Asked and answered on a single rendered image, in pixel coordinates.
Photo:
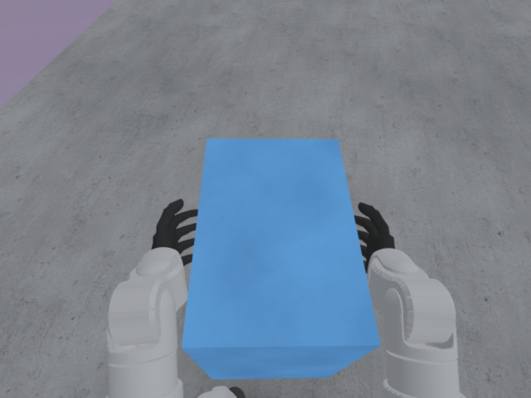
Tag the right robot hand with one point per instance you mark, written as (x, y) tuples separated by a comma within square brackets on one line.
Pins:
[(378, 236)]

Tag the right robot forearm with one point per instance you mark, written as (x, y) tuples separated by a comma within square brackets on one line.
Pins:
[(419, 328)]

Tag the left robot forearm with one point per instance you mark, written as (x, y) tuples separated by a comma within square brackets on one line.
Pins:
[(141, 328)]

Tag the left robot hand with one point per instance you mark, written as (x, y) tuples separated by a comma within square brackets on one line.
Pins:
[(167, 235)]

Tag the carton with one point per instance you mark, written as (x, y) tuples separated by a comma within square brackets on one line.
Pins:
[(278, 287)]

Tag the robot left shin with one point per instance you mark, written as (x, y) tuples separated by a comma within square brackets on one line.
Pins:
[(223, 388)]

